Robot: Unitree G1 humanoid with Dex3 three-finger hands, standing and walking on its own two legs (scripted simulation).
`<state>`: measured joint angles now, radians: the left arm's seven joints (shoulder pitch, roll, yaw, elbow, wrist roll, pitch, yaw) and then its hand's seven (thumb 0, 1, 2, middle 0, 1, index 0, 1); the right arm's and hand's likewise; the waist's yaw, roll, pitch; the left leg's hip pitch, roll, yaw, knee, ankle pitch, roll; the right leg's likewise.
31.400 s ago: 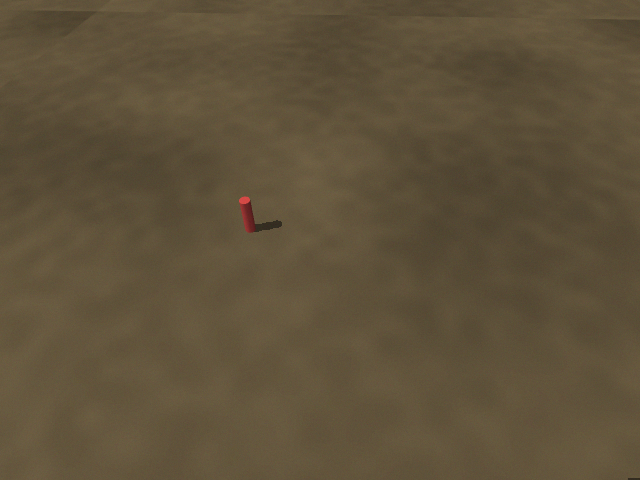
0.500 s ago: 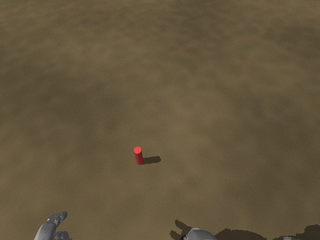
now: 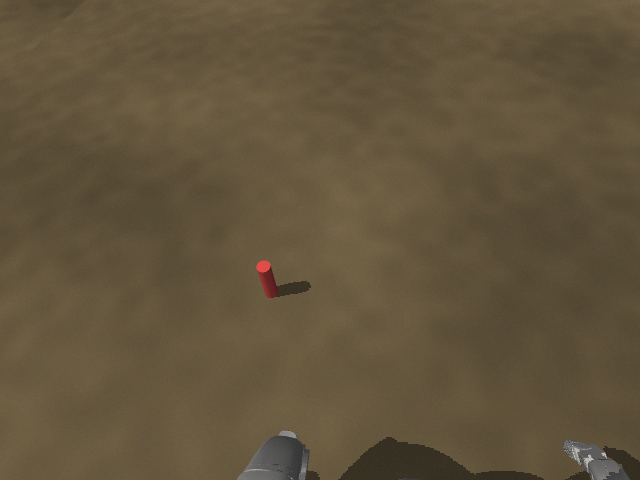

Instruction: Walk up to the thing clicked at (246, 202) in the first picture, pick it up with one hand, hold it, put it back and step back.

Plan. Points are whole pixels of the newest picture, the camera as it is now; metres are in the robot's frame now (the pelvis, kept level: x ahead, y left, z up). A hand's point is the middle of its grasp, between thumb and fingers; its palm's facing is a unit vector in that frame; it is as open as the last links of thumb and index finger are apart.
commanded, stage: step back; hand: left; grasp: from the side
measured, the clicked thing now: (267, 280) +0.77 +0.25 -0.67
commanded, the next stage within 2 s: stand in 1.74 s
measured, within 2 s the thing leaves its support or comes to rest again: neither
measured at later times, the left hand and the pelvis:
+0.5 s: hand out of the picture -0.08 +0.25 -0.14, palm faces +0.07 -0.92 -0.38, open 7.4 cm; pelvis -0.17 -0.03 +0.01, yaw +3 degrees
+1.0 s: hand out of the picture -0.24 +0.25 -0.13, palm faces +0.11 -0.90 -0.42, open 7.4 cm; pelvis -0.27 -0.05 +0.01, yaw +6 degrees
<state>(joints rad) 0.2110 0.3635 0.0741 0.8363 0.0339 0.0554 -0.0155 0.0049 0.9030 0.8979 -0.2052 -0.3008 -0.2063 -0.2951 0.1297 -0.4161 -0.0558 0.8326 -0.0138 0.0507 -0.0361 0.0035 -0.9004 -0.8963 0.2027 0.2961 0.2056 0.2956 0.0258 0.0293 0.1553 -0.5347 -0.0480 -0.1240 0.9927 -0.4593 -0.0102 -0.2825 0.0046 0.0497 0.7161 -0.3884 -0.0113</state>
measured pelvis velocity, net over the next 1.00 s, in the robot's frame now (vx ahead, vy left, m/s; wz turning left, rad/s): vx -0.27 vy -0.05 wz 0.10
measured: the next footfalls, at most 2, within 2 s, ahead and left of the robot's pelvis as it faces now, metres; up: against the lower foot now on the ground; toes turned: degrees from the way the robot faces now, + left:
left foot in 0.24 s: -0.07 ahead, +0.11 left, +0.00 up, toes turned +4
right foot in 0.58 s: -0.18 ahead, -0.16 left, +0.00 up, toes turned +5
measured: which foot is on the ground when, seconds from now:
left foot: up 0.00-0.22, down 0.24-0.60, up 0.62-0.86, down 0.88-1.00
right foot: down 0.00-0.26, up 0.28-0.56, down 0.58-1.00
